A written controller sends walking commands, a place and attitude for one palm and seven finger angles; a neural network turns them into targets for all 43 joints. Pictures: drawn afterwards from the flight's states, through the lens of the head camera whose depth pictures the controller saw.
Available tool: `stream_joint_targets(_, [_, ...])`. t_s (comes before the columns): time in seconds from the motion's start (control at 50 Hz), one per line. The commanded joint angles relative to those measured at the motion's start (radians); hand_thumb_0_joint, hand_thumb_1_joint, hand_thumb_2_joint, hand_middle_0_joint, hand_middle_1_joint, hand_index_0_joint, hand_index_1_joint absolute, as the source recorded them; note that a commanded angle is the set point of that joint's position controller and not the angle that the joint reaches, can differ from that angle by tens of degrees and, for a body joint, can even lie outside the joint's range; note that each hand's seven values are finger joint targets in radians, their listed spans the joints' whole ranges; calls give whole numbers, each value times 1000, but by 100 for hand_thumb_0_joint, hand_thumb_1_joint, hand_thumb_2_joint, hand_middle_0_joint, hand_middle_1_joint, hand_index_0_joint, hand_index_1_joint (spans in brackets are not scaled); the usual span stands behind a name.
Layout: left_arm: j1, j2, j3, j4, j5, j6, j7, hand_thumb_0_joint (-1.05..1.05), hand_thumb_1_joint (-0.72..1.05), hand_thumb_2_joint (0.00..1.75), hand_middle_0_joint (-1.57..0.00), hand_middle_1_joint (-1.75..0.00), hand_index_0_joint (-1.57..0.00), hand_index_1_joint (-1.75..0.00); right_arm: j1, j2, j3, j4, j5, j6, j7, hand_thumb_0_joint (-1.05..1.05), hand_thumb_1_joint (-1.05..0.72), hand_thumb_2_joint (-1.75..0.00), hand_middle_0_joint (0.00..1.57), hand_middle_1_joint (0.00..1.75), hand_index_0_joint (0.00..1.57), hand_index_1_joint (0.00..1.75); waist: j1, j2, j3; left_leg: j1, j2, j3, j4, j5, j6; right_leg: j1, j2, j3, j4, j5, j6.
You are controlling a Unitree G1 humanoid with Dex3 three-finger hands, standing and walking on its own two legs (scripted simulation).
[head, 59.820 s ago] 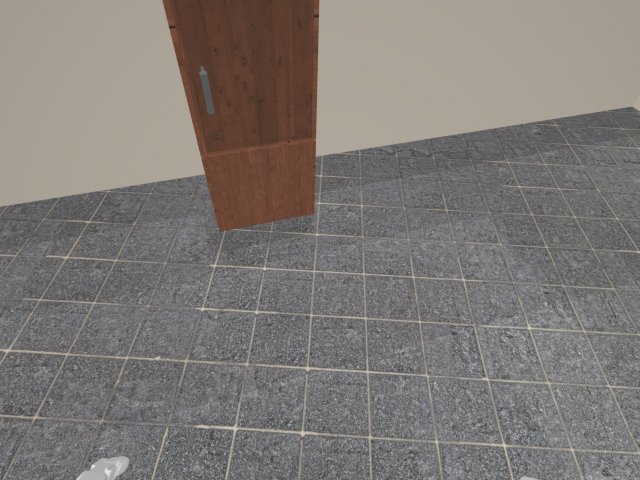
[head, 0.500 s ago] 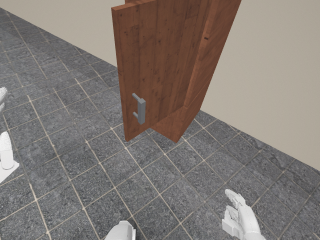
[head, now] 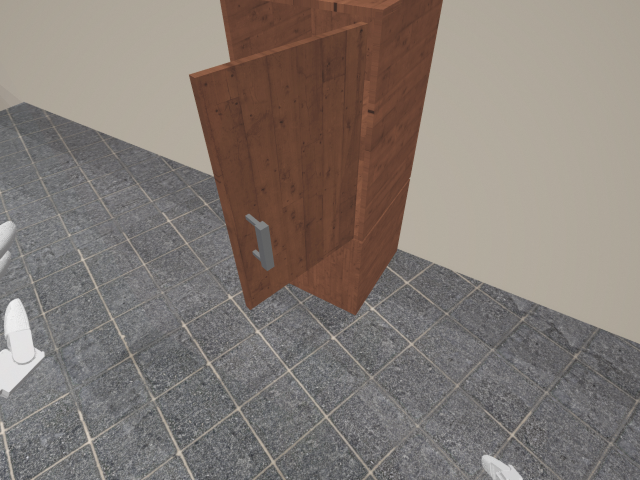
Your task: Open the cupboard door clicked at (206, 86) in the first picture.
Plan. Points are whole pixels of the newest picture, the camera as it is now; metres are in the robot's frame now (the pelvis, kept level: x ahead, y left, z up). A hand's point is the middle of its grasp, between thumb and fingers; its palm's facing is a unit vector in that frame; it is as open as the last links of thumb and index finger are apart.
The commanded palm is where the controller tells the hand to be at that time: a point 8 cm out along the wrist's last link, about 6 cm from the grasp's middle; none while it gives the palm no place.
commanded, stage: stop stepping back and stand still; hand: left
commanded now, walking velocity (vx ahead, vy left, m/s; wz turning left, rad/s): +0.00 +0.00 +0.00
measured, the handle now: (259, 242) +0.61 +0.16 -0.11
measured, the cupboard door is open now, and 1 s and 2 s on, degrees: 74 74 74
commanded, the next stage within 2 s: let the arm hang, fingers relaxed in 0.24 s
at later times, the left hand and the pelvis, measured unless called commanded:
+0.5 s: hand (106, 453) +0.16 +0.27 -0.02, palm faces +0.10 -0.88 -0.46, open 7.4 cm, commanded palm none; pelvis -0.03 +0.02 -0.01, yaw +3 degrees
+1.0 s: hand out of the picture -0.09 +0.23 -0.16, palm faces +0.09 -0.95 -0.28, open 7.3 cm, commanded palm none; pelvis -0.05 +0.02 +0.01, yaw +4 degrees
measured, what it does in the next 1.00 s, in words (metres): steps on the spot: left foot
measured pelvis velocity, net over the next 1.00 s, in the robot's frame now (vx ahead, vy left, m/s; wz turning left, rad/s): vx -0.05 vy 0.02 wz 0.06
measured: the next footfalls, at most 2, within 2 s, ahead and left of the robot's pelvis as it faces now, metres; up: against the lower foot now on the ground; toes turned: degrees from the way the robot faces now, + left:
left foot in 0.20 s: +0.01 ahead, +0.13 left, +0.00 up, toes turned +4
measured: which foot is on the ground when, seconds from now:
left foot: up 0.00-0.18, down 0.20-1.00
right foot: down 0.00-1.00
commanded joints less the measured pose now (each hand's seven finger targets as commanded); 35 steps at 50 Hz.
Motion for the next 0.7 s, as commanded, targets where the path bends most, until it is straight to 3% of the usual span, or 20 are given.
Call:
stream_joint_targets(0.0, [-180,152,113,50,-8,-41,33,0,90,90,-20,-30,-20,-30,-136,-104,-38,-156,7,-65,-29,0,-90,-90,20,30,20,30,-9,-65,37,45,19,23,-172,2,18,-16,-229,245,-335,-65,60])
stream_joint_targets(0.06, [-197,91,36,61,-4,-27,35,0,90,90,-20,-30,-20,-30,-151,-114,-41,-162,10,-88,-30,0,-90,-90,20,30,20,30,15,-129,26,128,-2,50,-373,-38,47,61,-218,252,-341,-1,102])
stream_joint_targets(0.1, [-194,101,33,-2,1,-22,38,0,90,90,-20,-30,-20,-30,-145,-124,-41,-171,8,-91,-20,0,-90,-90,20,30,20,30,21,-143,-20,184,-5,54,-510,2,62,142,-199,227,-316,84,131])
stream_joint_targets(0.14, [-210,122,36,-111,1,-23,41,0,90,90,-20,-30,-20,-30,-145,-140,-46,-188,10,-91,-10,0,-90,-90,20,30,20,30,21,-81,-67,274,37,4,-633,101,79,176,-166,197,-255,155,160])
stream_joint_targets(0.18, [-200,165,74,-219,3,-32,49,0,90,90,-20,-30,-20,-30,-158,-151,-53,-210,10,-82,-10,0,-90,-90,20,30,20,30,26,26,-119,354,112,-59,-623,287,96,172,-126,170,-184,277,178])
stream_joint_targets(0.2, [-210,180,82,-268,1,-36,50,0,90,90,-20,-30,-20,-30,-164,-156,-54,-221,13,-79,-8,0,-90,-90,20,30,20,30,28,64,-129,358,126,-70,-606,343,92,176,-119,170,-167,311,179])
stream_joint_targets(0.22, [-182,209,122,-276,2,-37,54,0,90,90,-20,-30,-20,-30,-158,-147,-53,-227,14,-78,-7,0,-90,-90,20,30,20,30,20,94,-143,351,114,-42,-570,407,82,206,-116,170,-152,416,172])
stream_joint_targets(0.24, [-164,219,133,-302,3,-34,54,0,90,90,-20,-30,-20,-30,-161,-132,-41,-231,8,-76,-7,0,-90,-90,20,30,20,30,15,195,-150,325,95,-30,-582,425,66,224,-111,147,-125,441,135])
stream_joint_targets(0.26, [-144,244,158,-324,2,-30,52,0,90,90,-20,-30,-20,-30,-162,-131,-40,-229,3,-76,-8,0,-90,-90,20,30,20,30,15,245,-136,292,91,-25,-582,398,53,230,-107,145,-118,423,112])
stream_joint_targets(0.3, [-107,207,145,-279,-8,-24,51,0,90,90,-20,-30,-20,-30,-161,-121,-34,-243,12,-70,-2,0,-90,-90,20,30,20,30,13,205,-102,206,86,-32,-590,289,43,263,-107,153,-142,350,95])
stream_joint_targets(0.32, [-170,7,-328,599,72,127,-115,0,90,90,-20,-30,-20,-30,-222,-285,-87,1,6,-82,87,0,-90,-90,20,30,20,30,-25,93,17,152,87,-26,-415,365,42,73,-203,100,-42,525,61])
stream_joint_targets(0.34, [-162,11,-283,645,55,192,-149,0,90,90,-20,-30,-20,-30,-107,-252,-87,0,8,-17,81,0,-90,-90,20,30,20,30,-18,94,-63,245,101,-44,-437,334,36,35,-206,170,-58,516,29])
stream_joint_targets(0.36, [-174,9,-285,629,56,207,-159,0,90,90,-20,-30,-20,-30,-79,-246,-87,-19,5,-2,74,0,-90,-90,20,30,20,30,-23,40,-44,252,102,-48,-435,351,39,16,-184,153,-63,477,35])
stream_joint_targets(0.38, [-223,1,-289,659,52,208,-162,0,90,90,-20,-30,-20,-30,-67,-248,-82,-12,1,13,73,0,-90,-90,20,30,20,30,-15,23,-53,201,118,-85,-454,301,63,3,-181,123,-46,335,30])
stream_joint_targets(0.44, [-353,20,-321,801,57,210,-164,0,90,90,-20,-30,-20,-30,-127,-260,-60,1,-16,40,73,0,-90,-90,20,30,20,30,-2,-186,0,149,107,-130,-481,189,88,-20,-172,146,-100,121,32])
stream_joint_targets(0.48, [-407,19,-337,913,56,220,-160,0,90,90,-20,-30,-20,-30,-132,-239,-48,26,-21,58,76,0,-90,-90,20,30,20,30,-6,-200,31,155,80,-125,-502,119,84,-40,-188,174,-153,-19,18])
stream_joint_targets(0.52, [-440,12,-351,1021,51,232,-151,0,90,90,-20,-30,-20,-30,-122,-225,-37,68,-30,76,78,0,-90,-90,20,30,20,30,-4,-154,50,160,68,-123,-524,58,84,-55,-186,187,-196,-156,20])
stream_joint_targets(0.54, [-450,9,-357,1068,50,238,-147,0,90,90,-20,-30,-20,-30,-119,-216,-33,89,-32,84,78,0,-90,-90,20,30,20,30,-4,-99,67,156,62,-123,-545,18,83,-58,-182,193,-214,-202,24])
stream_joint_targets(0.62, [-416,-15,-368,1234,46,246,-133,0,90,90,-20,-30,-20,-30,-80,-168,-20,167,-36,100,72,0,-90,-90,20,30,20,30,10,101,45,128,52,-122,-629,-116,78,27,-158,187,-227,-220,32])
stream_joint_targets(0.68, [-372,-36,-368,1340,42,239,-130,0,90,90,-20,-30,-20,-30,-36,-142,-21,220,-31,102,62,0,-90,-90,20,30,20,30,18,137,14,113,61,-122,-656,-139,76,96,-152,169,-231,-184,33])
